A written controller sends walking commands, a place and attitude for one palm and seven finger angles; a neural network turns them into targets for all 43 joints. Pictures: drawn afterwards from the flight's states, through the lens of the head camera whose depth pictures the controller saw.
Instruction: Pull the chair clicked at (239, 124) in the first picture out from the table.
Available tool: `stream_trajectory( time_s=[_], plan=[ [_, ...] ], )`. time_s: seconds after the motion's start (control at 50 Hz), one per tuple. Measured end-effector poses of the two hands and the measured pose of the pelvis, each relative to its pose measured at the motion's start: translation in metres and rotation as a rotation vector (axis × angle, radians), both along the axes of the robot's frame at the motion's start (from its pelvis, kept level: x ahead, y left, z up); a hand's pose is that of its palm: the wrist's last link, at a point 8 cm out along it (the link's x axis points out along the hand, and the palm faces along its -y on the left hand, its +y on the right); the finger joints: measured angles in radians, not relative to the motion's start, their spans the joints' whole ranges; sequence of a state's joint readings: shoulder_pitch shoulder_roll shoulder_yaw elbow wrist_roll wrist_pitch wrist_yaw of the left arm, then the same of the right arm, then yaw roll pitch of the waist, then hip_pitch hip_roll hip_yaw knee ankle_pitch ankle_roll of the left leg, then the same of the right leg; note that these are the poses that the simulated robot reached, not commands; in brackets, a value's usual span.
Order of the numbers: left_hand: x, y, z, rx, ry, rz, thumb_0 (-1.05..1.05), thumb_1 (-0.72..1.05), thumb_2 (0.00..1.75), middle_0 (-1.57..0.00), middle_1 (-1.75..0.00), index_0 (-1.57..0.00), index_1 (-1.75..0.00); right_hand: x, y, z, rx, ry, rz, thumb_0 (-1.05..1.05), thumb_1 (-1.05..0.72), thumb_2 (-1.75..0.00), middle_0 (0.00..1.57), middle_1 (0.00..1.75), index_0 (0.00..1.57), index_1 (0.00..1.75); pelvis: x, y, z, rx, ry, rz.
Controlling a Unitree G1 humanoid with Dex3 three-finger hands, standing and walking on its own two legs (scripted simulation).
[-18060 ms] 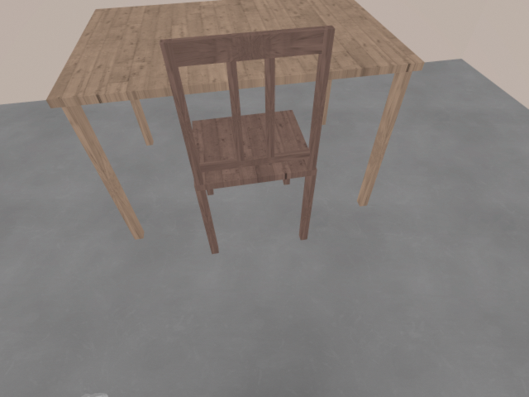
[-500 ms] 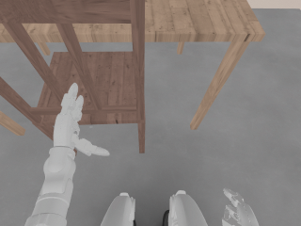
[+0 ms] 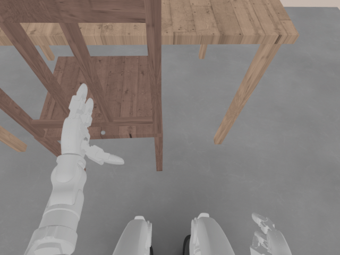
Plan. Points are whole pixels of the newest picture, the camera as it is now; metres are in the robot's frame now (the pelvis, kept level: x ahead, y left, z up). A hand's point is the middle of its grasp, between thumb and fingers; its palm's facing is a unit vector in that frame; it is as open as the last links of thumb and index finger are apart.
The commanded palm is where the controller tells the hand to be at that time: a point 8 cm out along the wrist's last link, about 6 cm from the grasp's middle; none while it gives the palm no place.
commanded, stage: push the fingers through the gap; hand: left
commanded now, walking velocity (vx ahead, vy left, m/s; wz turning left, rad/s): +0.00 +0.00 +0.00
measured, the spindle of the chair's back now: (51, 84) +0.50 +0.31 +0.05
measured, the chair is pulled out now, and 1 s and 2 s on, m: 0.00 -0.02 -0.02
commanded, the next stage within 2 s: aim the fingers beside a spindle in 0.30 s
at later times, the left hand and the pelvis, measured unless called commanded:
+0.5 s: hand (101, 123) +0.41 +0.18 +0.03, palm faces +0.06 -1.00 -0.04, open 16.5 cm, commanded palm +0.40 +0.22 +0.03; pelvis -0.02 +0.00 -0.01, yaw +1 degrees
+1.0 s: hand (102, 123) +0.41 +0.18 +0.02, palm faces +0.06 -1.00 -0.03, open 16.9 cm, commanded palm +0.38 +0.22 +0.03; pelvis -0.01 +0.01 +0.00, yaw -1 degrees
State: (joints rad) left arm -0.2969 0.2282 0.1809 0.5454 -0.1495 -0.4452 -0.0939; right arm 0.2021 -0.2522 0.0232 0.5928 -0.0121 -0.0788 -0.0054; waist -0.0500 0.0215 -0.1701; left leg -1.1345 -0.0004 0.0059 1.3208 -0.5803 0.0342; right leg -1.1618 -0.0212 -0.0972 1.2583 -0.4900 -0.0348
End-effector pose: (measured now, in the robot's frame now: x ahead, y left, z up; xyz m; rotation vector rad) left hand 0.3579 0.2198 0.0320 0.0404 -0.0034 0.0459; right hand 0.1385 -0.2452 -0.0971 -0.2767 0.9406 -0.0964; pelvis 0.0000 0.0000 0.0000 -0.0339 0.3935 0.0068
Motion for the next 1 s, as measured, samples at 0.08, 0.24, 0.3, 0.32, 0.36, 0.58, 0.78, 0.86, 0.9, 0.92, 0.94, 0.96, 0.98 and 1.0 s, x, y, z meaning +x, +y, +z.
stream_trajectory(
  time_s=[0.08,0.24,0.3,0.32,0.36,0.58,0.78,0.86,0.9,0.92,0.94,0.96,0.98,1.0],
  plan=[
    [0.006,-0.001,0.001,-0.005,0.002,0.000,-0.01,-0.50,0.30,-0.06,-0.08,-0.06,-0.08,-0.008,-0.002,-0.001,0.001,0.019,-0.015,0.01,-0.90,-0.89,0.20,0.30,0.20,0.30,0.000,0.000,0.001,0.002,0.003,-0.004],
    [0.008,0.003,-0.001,0.002,-0.012,0.013,-0.01,-0.50,0.30,-0.06,-0.08,-0.10,-0.11,-0.026,-0.005,-0.003,-0.012,0.065,-0.026,0.01,-0.90,-0.89,0.20,0.30,0.20,0.30,-0.004,0.000,0.001,0.001,0.002,-0.001],
    [0.010,0.006,-0.002,0.005,-0.020,0.017,-0.01,-0.50,0.30,-0.06,-0.08,-0.13,-0.13,-0.032,-0.007,-0.006,-0.022,0.080,-0.023,0.01,-0.90,-0.89,0.20,0.30,0.20,0.30,-0.008,0.000,-0.002,-0.002,0.005,0.005],
    [0.011,0.006,-0.002,0.005,-0.022,0.018,-0.01,-0.50,0.30,-0.06,-0.08,-0.14,-0.14,-0.034,-0.007,-0.007,-0.025,0.084,-0.023,0.01,-0.90,-0.89,0.20,0.30,0.20,0.30,-0.009,0.000,-0.002,-0.002,0.005,0.006],
    [0.014,0.007,-0.002,0.003,-0.023,0.019,-0.01,-0.50,0.30,-0.06,-0.08,-0.15,-0.15,-0.037,-0.008,-0.008,-0.028,0.091,-0.023,0.01,-0.90,-0.89,0.20,0.30,0.20,0.30,-0.011,0.000,-0.003,-0.003,0.005,0.008],
    [0.029,0.007,-0.001,-0.004,-0.014,0.014,-0.01,-0.50,0.30,-0.06,-0.08,-0.17,-0.16,-0.058,-0.007,-0.012,-0.033,0.110,-0.030,0.01,-0.90,-0.89,0.20,0.30,0.20,0.30,-0.023,0.001,-0.008,-0.006,0.009,0.008],
    [0.034,0.004,-0.004,-0.009,0.009,0.015,-0.01,-0.50,0.30,-0.06,-0.08,-0.10,-0.11,-0.072,-0.005,-0.009,-0.023,0.132,-0.057,0.01,-0.90,-0.89,0.20,0.30,0.20,0.30,-0.022,0.005,-0.006,-0.003,0.012,-0.009],
    [0.033,0.005,-0.004,-0.007,0.000,0.014,-0.01,-0.50,0.30,-0.06,-0.08,-0.08,-0.10,-0.071,-0.004,-0.007,-0.020,0.135,-0.069,0.01,-0.90,-0.89,0.20,0.30,0.20,0.30,-0.018,0.007,-0.004,-0.004,0.014,-0.016],
    [0.032,0.006,-0.004,-0.008,0.003,0.013,-0.01,-0.50,0.30,-0.06,-0.08,-0.07,-0.09,-0.069,-0.003,-0.006,-0.018,0.137,-0.070,0.01,-0.90,-0.89,0.20,0.30,0.20,0.30,-0.015,0.008,-0.002,-0.003,0.016,-0.018],
    [0.032,0.006,-0.005,-0.010,0.007,0.013,-0.01,-0.50,0.30,-0.06,-0.08,-0.07,-0.09,-0.067,-0.003,-0.005,-0.017,0.138,-0.071,0.01,-0.90,-0.89,0.20,0.30,0.20,0.30,-0.013,0.008,-0.002,-0.003,0.016,-0.019],
    [0.031,0.007,-0.006,-0.011,0.011,0.013,-0.01,-0.50,0.30,-0.06,-0.08,-0.07,-0.09,-0.065,-0.002,-0.005,-0.017,0.138,-0.070,0.01,-0.90,-0.89,0.20,0.30,0.20,0.30,-0.012,0.009,-0.001,-0.003,0.017,-0.020],
    [0.030,0.008,-0.007,-0.010,0.015,0.014,-0.01,-0.50,0.30,-0.06,-0.08,-0.07,-0.09,-0.063,-0.002,-0.004,-0.017,0.136,-0.070,0.01,-0.90,-0.89,0.20,0.30,0.20,0.30,-0.010,0.009,-0.001,-0.004,0.017,-0.020],
    [0.029,0.008,-0.008,-0.009,0.018,0.014,-0.01,-0.50,0.30,-0.06,-0.08,-0.06,-0.09,-0.060,-0.001,-0.004,-0.016,0.134,-0.068,0.01,-0.90,-0.89,0.20,0.30,0.20,0.30,-0.009,0.010,0.000,-0.004,0.018,-0.019],
    [0.028,0.008,-0.008,-0.009,0.020,0.014,-0.01,-0.50,0.30,-0.06,-0.08,-0.06,-0.08,-0.057,-0.001,-0.003,-0.016,0.131,-0.066,0.01,-0.90,-0.89,0.20,0.30,0.20,0.30,-0.007,0.010,0.001,-0.005,0.019,-0.019]
  ],
)
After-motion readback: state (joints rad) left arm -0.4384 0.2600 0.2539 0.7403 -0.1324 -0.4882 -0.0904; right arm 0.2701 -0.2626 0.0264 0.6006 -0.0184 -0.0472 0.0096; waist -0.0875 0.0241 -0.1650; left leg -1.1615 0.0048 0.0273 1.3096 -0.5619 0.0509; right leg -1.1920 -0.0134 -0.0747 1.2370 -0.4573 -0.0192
